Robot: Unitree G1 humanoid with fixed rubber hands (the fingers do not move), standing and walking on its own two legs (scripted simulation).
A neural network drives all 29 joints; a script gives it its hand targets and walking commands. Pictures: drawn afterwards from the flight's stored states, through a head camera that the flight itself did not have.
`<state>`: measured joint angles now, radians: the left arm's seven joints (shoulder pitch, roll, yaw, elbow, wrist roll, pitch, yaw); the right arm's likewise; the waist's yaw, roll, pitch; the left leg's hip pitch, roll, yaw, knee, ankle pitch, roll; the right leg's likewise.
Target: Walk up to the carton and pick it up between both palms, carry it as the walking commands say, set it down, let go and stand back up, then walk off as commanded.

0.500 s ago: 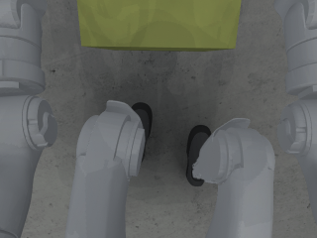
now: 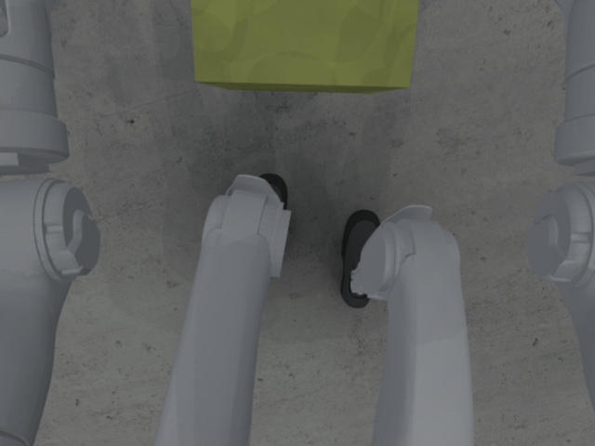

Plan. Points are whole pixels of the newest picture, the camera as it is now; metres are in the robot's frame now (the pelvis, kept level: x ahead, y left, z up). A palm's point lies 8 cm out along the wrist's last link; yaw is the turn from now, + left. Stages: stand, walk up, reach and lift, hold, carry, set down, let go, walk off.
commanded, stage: set down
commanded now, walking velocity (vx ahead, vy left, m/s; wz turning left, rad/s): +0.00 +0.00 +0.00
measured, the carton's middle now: (303, 10) +0.54 +0.09 -0.37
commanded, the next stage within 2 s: let go in 0.68 s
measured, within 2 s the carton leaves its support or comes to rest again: neither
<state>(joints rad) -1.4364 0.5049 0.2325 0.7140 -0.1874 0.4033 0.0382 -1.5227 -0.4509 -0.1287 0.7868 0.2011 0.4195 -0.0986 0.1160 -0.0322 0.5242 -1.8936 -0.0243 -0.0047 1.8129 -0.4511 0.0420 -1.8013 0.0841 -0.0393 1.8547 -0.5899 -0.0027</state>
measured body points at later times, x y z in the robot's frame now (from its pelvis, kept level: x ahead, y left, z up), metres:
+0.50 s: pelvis +0.01 +0.01 +0.14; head +0.37 +0.06 +0.39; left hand +0.54 +0.31 +0.01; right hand +0.62 -0.11 +0.02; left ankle +0.14 +0.10 -0.45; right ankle +0.10 -0.11 -0.45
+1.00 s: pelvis +0.04 +0.01 +0.21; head +0.38 +0.06 +0.50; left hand +0.46 +0.30 +0.06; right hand +0.52 -0.14 +0.05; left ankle +0.14 +0.10 -0.45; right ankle +0.10 -0.11 -0.45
